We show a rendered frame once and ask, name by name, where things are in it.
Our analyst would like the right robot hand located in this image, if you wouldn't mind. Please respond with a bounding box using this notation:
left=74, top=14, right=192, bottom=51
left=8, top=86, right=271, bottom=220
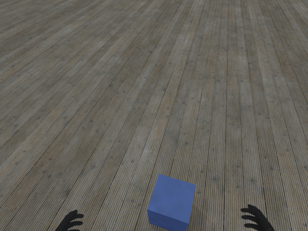
left=241, top=204, right=275, bottom=231

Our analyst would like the left robot hand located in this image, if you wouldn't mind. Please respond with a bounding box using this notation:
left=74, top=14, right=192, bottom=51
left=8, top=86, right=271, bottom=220
left=55, top=210, right=84, bottom=231

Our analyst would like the carton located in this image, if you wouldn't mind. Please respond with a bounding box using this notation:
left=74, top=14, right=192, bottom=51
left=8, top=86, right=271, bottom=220
left=147, top=174, right=196, bottom=231

